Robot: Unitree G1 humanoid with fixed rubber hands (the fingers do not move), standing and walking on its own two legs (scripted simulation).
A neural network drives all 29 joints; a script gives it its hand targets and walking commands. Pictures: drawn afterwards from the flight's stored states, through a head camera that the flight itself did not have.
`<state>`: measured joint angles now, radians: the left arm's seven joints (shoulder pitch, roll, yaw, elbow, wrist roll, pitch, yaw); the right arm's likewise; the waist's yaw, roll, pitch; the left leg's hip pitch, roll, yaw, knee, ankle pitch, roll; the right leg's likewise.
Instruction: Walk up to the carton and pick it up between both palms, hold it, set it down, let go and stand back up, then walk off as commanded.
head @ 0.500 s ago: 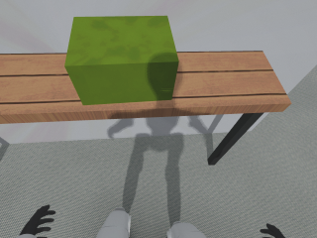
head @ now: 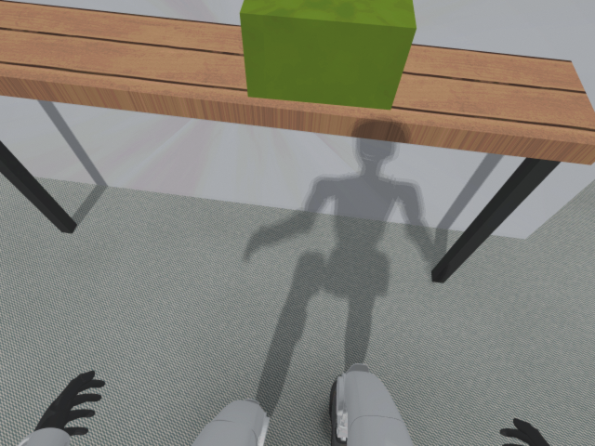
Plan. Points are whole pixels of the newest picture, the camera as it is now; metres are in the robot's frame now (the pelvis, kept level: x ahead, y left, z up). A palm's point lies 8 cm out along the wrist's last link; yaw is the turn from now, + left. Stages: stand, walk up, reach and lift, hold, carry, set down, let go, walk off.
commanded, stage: walk off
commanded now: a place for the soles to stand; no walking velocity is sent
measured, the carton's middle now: (326, 33) +0.78 -0.01 +0.08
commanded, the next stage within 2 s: stand in 1.12 s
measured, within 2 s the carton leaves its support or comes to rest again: neither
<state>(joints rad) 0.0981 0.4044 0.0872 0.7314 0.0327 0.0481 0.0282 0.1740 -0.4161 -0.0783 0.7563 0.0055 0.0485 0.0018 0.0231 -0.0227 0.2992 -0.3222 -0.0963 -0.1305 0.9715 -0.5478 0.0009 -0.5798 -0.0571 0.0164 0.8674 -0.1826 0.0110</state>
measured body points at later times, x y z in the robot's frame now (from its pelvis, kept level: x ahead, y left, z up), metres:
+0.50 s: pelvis -0.14 -0.01 +0.05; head -0.18 -0.02 +0.49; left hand -0.11 +0.31 -0.06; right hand -0.06 -0.33 -0.07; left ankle -0.03 +0.13 -0.63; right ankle -0.15 -0.12 -0.68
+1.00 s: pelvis -0.12 +0.05 +0.04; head -0.12 +0.08 +0.49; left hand -0.03 +0.36 -0.09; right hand -0.11 -0.28 -0.04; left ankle -0.08 +0.16 -0.68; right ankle -0.09 -0.09 -0.63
